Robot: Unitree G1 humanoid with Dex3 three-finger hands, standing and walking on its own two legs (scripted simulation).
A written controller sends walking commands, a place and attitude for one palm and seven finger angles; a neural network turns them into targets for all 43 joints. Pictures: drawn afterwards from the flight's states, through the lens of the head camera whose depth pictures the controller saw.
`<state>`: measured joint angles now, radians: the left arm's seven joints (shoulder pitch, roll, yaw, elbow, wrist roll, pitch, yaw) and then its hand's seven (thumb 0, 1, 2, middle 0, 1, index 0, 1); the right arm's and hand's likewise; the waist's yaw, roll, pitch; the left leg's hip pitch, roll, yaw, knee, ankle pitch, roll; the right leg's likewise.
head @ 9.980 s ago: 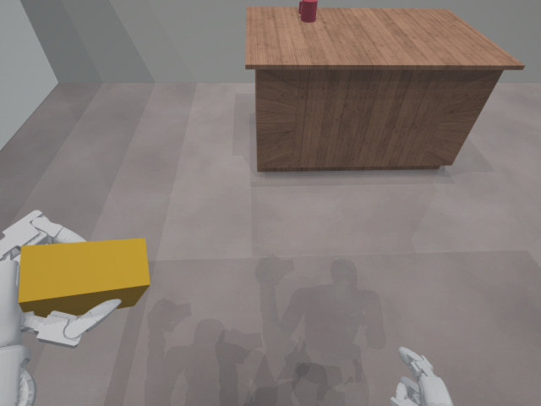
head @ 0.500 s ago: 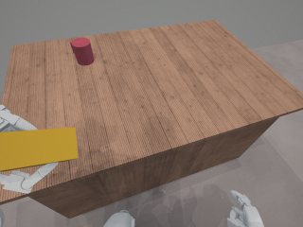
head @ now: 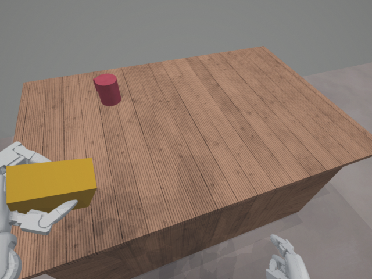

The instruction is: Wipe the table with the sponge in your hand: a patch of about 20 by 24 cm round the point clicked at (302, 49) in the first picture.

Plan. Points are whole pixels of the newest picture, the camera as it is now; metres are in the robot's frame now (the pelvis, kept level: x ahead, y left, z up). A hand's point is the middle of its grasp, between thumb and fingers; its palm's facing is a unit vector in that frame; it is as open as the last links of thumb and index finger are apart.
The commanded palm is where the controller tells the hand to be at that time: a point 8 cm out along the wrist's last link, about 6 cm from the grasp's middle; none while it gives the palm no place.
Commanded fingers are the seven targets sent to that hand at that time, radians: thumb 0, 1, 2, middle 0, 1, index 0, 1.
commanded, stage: come to a stop and stand still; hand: left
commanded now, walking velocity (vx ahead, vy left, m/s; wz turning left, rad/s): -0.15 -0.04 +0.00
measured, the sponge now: (66, 187) +0.22 +0.23 +0.13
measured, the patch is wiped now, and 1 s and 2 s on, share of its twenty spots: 0.00 0.00 0.00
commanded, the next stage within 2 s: look again from close up in 0.48 s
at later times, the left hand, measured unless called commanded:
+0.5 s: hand (54, 186) +0.22 +0.24 +0.15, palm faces +0.36 -0.87 -0.33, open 9.3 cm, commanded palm +0.16 +0.28 +0.17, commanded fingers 0.00 0.10 1.30 -1.20 -1.60 -1.20 -1.60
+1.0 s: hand (38, 174) +0.24 +0.28 +0.14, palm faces +0.32 -0.85 -0.41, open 9.3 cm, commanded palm +0.17 +0.31 +0.17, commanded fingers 0.00 0.10 1.30 -1.20 -1.60 -1.20 -1.60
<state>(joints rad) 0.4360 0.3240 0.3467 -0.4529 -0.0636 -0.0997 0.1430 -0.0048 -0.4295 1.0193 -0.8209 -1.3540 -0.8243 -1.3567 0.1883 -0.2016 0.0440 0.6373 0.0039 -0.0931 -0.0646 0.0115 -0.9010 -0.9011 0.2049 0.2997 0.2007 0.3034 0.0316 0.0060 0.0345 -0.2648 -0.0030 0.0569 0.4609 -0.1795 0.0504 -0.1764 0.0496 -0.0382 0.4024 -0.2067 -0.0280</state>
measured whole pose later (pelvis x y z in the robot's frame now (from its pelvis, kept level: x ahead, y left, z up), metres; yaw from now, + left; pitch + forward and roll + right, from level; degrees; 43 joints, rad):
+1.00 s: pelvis +0.02 +0.03 +0.00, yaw +0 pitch +1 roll -1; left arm 0.43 0.40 0.35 -0.44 -0.03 -0.22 0.07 -0.01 -0.43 1.02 -0.82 -1.36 -0.82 -1.36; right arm 0.19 -0.16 0.05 0.57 0.00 -0.14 -0.03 0.01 -0.90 -0.90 0.20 0.30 0.20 0.30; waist 0.02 -0.04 0.05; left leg -0.27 -0.06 0.07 0.43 -0.18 0.09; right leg -0.19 0.00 -0.02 0.41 -0.23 0.01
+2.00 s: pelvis -0.11 +0.00 +0.00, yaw +2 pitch -4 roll +0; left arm 0.39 0.34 0.34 -0.41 -0.03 -0.18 0.13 -0.01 -0.43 1.03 -0.82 -1.36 -0.82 -1.36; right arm 0.26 -0.20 0.01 0.60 0.03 -0.12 -0.04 0.01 -0.90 -0.90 0.20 0.30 0.20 0.30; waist 0.04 -0.02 0.02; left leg -0.09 0.00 0.06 0.49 -0.34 0.03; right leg -0.31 0.00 -0.06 0.47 -0.19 0.00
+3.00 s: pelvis -0.10 +0.01 -0.01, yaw +3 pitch -4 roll +1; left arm 0.08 0.42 0.45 -0.24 -0.04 -0.26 0.10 -0.01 -0.43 1.03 -0.81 -1.36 -0.82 -1.37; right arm 0.18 -0.17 0.03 0.59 0.01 -0.18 0.03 0.01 -0.90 -0.90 0.20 0.30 0.20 0.30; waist 0.10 -0.03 0.13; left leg -0.09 -0.04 0.06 0.54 -0.38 0.04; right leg -0.33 -0.01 0.00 0.54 -0.13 -0.01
